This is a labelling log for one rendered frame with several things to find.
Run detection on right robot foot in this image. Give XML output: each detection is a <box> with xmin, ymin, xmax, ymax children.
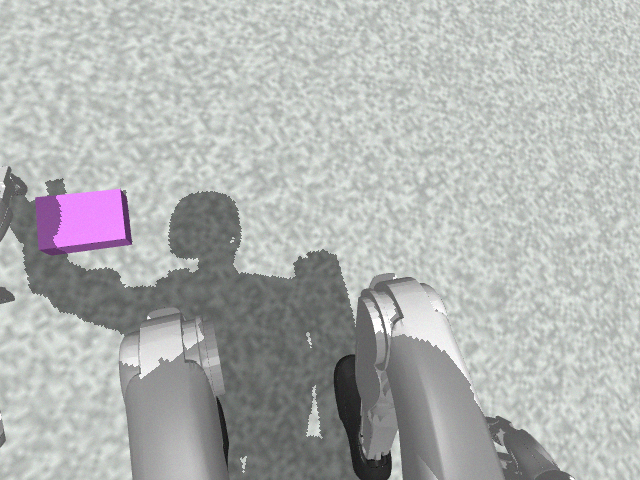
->
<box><xmin>334</xmin><ymin>354</ymin><xmax>392</xmax><ymax>480</ymax></box>

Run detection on left robot hand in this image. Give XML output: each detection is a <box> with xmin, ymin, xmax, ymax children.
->
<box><xmin>0</xmin><ymin>166</ymin><xmax>28</xmax><ymax>304</ymax></box>

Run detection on right robot hand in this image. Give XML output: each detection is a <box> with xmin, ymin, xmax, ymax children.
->
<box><xmin>485</xmin><ymin>416</ymin><xmax>561</xmax><ymax>480</ymax></box>

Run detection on small box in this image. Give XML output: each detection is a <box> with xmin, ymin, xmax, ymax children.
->
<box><xmin>35</xmin><ymin>189</ymin><xmax>132</xmax><ymax>256</ymax></box>

